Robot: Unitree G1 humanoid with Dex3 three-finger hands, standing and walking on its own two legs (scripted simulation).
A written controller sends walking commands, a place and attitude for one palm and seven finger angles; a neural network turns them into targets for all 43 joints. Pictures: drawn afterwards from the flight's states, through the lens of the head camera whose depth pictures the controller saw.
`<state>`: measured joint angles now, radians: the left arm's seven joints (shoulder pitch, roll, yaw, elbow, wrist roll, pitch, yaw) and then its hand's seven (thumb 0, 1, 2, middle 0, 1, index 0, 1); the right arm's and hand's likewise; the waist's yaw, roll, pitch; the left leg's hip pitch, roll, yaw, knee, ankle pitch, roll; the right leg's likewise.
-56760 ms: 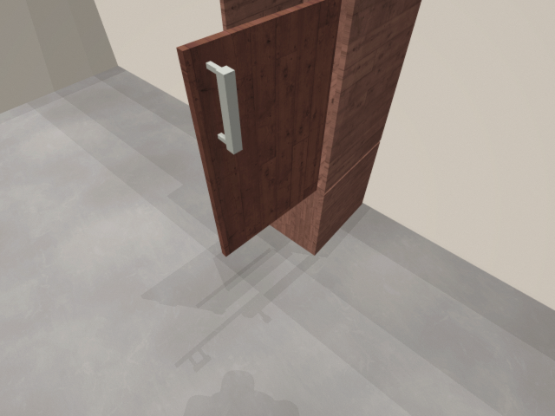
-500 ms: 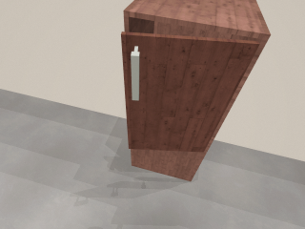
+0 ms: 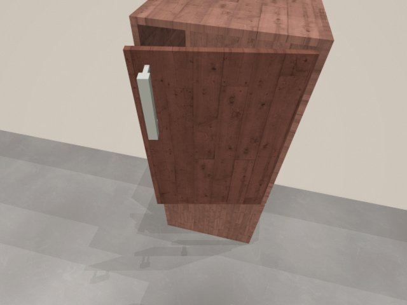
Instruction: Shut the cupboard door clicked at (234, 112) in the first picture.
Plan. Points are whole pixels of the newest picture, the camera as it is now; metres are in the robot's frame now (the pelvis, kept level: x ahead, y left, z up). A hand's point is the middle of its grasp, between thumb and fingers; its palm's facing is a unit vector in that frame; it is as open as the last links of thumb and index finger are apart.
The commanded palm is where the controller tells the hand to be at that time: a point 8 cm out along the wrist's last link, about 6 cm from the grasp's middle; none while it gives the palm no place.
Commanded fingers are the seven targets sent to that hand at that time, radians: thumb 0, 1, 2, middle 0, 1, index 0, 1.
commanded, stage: shuffle to correct the standing spot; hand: left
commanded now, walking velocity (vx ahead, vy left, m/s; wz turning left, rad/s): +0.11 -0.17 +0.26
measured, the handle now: (150, 104) +0.49 +0.15 +0.14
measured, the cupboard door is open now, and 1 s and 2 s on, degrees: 13 13 13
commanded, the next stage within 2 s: come to a stop and stand still in 0.34 s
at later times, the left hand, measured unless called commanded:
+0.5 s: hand out of the picture +0.05 +0.10 -0.18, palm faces +0.08 -0.99 -0.12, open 7.4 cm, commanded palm none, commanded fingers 0.00 0.90 0.90 -0.20 -0.30 -0.20 -0.30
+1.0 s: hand out of the picture +0.08 +0.10 -0.20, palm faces +0.15 -0.97 -0.20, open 7.3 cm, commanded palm none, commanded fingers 0.00 0.90 0.90 -0.20 -0.30 -0.20 -0.30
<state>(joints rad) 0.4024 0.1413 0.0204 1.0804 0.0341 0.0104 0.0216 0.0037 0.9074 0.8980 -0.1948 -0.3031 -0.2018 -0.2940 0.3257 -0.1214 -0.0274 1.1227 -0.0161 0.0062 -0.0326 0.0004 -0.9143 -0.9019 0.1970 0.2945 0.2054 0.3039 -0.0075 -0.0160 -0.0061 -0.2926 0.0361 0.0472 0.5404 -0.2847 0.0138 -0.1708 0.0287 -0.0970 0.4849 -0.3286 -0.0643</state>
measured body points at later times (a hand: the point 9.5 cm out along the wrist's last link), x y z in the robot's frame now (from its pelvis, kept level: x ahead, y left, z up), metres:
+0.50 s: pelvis +0.06 -0.06 +0.00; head +0.08 -0.03 +0.45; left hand +0.04 +0.15 -0.17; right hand +0.07 -0.28 -0.14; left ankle +0.05 +0.05 -0.74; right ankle +0.05 -0.21 -0.67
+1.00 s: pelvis +0.06 -0.09 -0.01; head +0.09 -0.06 +0.43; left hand +0.07 +0.15 -0.18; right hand +0.16 -0.34 -0.14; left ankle +0.06 +0.00 -0.74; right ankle +0.11 -0.26 -0.73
